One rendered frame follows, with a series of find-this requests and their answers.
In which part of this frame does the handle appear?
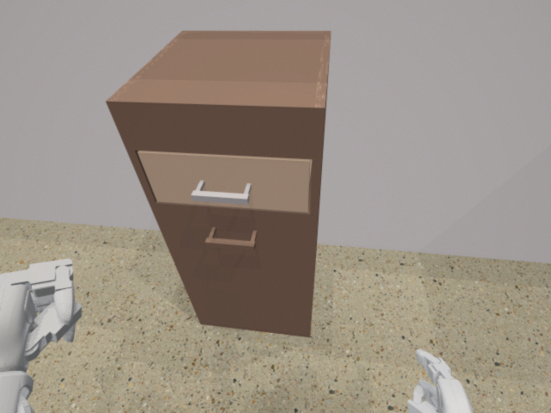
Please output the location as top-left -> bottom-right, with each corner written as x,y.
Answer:
205,237 -> 256,250
191,181 -> 251,205

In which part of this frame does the cabinet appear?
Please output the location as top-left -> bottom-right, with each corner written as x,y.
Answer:
106,31 -> 331,337

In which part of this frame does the drawer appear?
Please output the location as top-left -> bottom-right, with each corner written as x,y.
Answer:
138,151 -> 313,213

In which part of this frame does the robot right hand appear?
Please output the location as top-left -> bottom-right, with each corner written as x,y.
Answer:
407,349 -> 474,413

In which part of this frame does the left robot forearm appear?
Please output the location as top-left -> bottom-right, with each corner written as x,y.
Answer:
0,371 -> 34,413

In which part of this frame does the robot left hand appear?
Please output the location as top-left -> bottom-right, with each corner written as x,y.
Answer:
0,258 -> 82,372

